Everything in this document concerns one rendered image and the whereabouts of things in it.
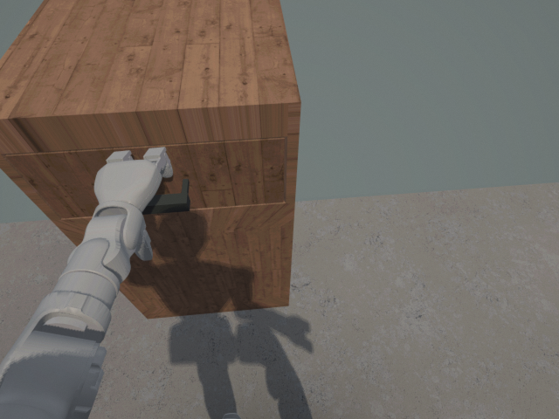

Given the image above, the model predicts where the cabinet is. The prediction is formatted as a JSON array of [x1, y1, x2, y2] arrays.
[[0, 0, 301, 319]]

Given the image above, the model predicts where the handle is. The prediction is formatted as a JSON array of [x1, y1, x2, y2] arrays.
[[142, 179, 190, 215]]

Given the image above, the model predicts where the left robot upper arm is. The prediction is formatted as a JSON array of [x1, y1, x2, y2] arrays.
[[0, 331, 107, 419]]

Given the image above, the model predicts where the left robot forearm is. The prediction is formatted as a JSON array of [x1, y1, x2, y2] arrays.
[[0, 201, 143, 388]]

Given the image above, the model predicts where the robot left hand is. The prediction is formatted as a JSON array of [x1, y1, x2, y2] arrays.
[[94, 147, 173, 261]]

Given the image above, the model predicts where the drawer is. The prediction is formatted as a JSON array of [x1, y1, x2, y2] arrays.
[[6, 137, 285, 218]]

